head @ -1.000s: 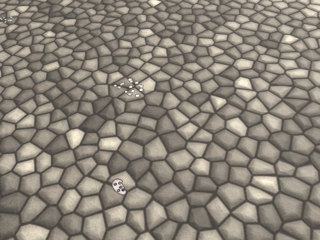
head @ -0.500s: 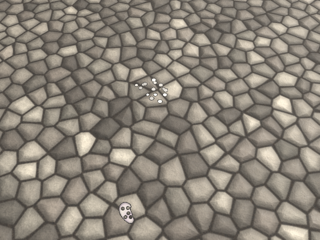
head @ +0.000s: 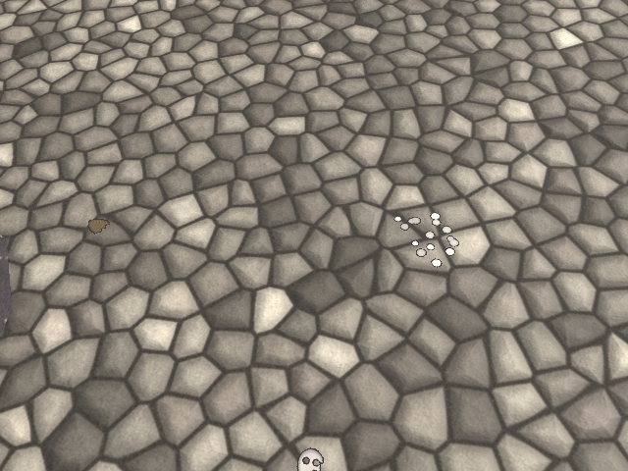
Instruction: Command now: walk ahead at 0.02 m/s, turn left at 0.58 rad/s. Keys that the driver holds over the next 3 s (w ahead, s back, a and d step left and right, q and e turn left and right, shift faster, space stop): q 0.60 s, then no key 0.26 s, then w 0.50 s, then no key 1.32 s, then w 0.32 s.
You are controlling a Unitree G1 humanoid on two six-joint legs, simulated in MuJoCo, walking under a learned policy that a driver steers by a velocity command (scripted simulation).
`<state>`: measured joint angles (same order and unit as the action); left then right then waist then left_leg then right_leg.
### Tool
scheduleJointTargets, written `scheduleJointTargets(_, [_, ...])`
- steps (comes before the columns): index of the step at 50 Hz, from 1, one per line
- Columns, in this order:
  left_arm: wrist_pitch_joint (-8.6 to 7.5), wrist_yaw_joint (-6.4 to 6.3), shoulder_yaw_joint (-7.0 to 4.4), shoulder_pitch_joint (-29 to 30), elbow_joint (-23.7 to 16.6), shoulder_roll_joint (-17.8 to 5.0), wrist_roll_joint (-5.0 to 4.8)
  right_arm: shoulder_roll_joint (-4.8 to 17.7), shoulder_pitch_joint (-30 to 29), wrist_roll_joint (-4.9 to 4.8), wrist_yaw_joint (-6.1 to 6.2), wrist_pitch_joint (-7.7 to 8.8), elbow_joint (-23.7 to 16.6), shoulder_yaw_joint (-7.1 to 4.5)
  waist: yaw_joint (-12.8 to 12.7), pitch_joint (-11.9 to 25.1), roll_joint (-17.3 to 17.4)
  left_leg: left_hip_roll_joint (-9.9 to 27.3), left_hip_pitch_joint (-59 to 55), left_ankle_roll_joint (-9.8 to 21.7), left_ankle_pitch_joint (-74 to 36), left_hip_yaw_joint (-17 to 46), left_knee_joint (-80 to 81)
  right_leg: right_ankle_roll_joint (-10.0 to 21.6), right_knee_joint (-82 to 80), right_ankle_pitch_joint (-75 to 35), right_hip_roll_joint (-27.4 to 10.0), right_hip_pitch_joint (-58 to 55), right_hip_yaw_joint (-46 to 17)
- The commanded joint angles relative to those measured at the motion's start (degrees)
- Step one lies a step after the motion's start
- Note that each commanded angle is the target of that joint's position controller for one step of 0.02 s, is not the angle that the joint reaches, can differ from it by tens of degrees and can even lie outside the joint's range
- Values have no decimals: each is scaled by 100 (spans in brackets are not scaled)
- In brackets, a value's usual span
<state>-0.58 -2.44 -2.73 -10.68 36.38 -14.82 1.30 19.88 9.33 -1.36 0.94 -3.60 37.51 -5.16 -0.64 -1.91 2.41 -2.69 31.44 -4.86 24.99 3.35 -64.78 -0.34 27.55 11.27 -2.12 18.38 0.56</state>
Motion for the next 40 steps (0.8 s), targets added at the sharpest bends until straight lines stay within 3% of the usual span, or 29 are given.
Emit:
scheduleJointTargets(1, [26,-67,-324,29,-297,-984,-8,154,-154,-8,-37,27,-555,-32,-78,682,-1321,261,221,-106,-123,-228,588,1185,-690,-2253,-1270,-1181,-750])
scheduleJointTargets(3, [52,-50,-391,78,-270,-1113,-45,112,-239,11,-99,34,-645,-6,-125,802,-1400,353,-248,-23,-131,-360,1245,1215,-678,-2227,-1393,-1132,-597])
scheduleJointTargets(6, [50,10,-452,120,-204,-1218,-139,239,-161,9,-178,3,-687,-66,-124,827,-1486,328,-756,159,-262,-584,2052,1185,-595,-1992,-1555,-1092,-510])
scheduleJointTargets(9, [42,36,-453,208,-108,-1146,-280,245,339,20,-218,-7,-532,-149,165,799,-1283,86,-1754,567,-1290,-833,3639,754,6,-1380,-1406,-726,-152])
scheduleJointTargets(10, [34,58,-409,-101,24,-937,-233,441,539,36,-170,8,-497,-227,174,769,-702,246,-2483,786,-2081,-349,4140,321,695,-627,-1139,-88,249])
scheduleJointTargets(11, [37,97,-269,-147,-184,-515,83,1185,679,78,-65,49,-635,-388,-4,781,1250,1905,-3427,1454,-4303,1909,4251,-333,2612,2106,-384,1595,836])
scheduleJointTargets(12, [8,30,-303,520,-433,-691,49,1295,688,305,-122,174,-724,-365,403,910,1415,2568,-2862,2540,-4616,2793,4414,-450,3708,2935,157,2197,-84])
scheduleJointTargets(13, [21,-11,-368,701,-424,-911,-66,1070,578,343,-142,282,-685,-300,432,797,858,2273,-2723,2471,-4025,2379,4515,-399,4147,2578,47,2258,-398])
scheduleJointTargets(14, [40,-40,-404,633,-348,-965,-101,884,298,248,-112,336,-638,-242,242,601,667,1926,-2589,2134,-3656,1942,4484,-337,4110,2049,-16,2283,-468])
scheduleJointTargets(15, [55,-86,-428,531,-221,-954,-57,716,72,132,-69,325,-657,-194,144,586,441,1669,-2569,1869,-3425,1715,4438,-347,3972,1659,-62,2260,-504])
scheduleJointTargets(16, [69,-102,-447,441,-198,-968,-26,643,-94,56,-30,295,-666,-151,53,578,498,1539,-2430,1790,-3599,1574,4424,-392,3932,1378,-29,2104,-495])
scheduleJointTargets(19, [34,-30,-402,308,-121,-780,-92,579,-38,107,67,244,-637,-112,7,815,518,1338,-2436,1799,-3768,1444,4385,-472,3737,935,169,1758,-438])
scheduleJointTargets(23, [3,21,-318,598,-172,-617,-109,720,73,75,130,199,-594,-172,151,770,552,1254,-2529,1771,-3027,1753,4334,-514,2437,801,278,1506,-517])
scheduleJointTargets(29, [-97,151,-338,608,-180,-707,-184,813,-70,62,45,133,-636,-214,208,670,715,1187,-2182,1792,-2733,2522,4230,-386,1221,1075,484,632,-596])
scheduleJointTargets(32, [-169,231,-355,243,-64,-699,-190,717,-279,-4,44,96,-658,-174,2,796,702,1019,-2220,1581,-3002,2610,3907,-229,1,445,456,-77,-490])
scheduleJointTargets(33, [-185,240,-366,115,-7,-712,-151,614,-269,-32,68,88,-650,-135,-70,814,607,844,-1999,1362,-2659,2487,3756,-126,-641,-295,323,-588,-475])
scheduleJointTargets(34, [-179,218,-404,90,-57,-954,-53,370,-7,42,79,103,-623,-59,57,945,49,533,-1525,1032,-1590,2122,3237,147,-790,-894,-450,-1211,-1104])
scheduleJointTargets(35, [-128,203,-464,363,-116,-1391,66,236,230,66,78,154,-670,-27,416,657,-1444,-407,-562,652,246,1040,2387,919,-893,-2066,-1382,-1330,-2275])
scheduleJointTargets(36, [-150,215,-409,304,-145,-1097,133,660,114,150,98,205,-634,-154,158,610,-1605,-378,-321,330,1335,788,1109,1711,-1016,-2283,-2012,-995,-2951])
scheduleJointTargets(37, [-164,202,-358,395,-164,-983,56,932,178,114,95,212,-539,-268,175,518,-1222,-254,-221,197,1126,809,274,1763,-979,-2109,-1911,-902,-2682])
scheduleJointTargets(38, [-157,180,-329,548,-159,-887,-21,856,233,89,100,177,-406,-282,244,447,-980,-217,-182,96,809,803,-30,1511,-894,-1818,-1550,-878,-2226])
scheduleJointTargets(40, [-145,162,-245,641,-120,-724,-137,511,257,87,112,94,-299,-197,217,350,-936,-192,-121,-55,370,812,-111,1269,-775,-1894,-1188,-956,-1713])
